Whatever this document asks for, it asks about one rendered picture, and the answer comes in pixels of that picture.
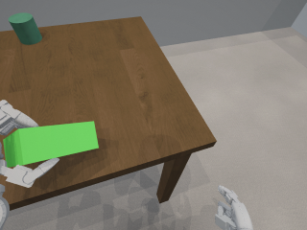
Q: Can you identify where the sponge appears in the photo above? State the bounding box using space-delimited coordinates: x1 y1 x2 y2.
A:
3 121 99 168

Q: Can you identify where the robot left hand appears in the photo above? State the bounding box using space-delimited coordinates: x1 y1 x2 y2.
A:
0 100 59 188

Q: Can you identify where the left robot forearm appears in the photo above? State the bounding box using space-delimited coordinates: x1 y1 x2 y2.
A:
0 184 10 230

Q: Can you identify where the table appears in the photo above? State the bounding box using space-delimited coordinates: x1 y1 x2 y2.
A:
0 16 217 211

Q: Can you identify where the robot right hand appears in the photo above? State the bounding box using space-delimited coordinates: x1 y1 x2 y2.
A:
215 185 253 230

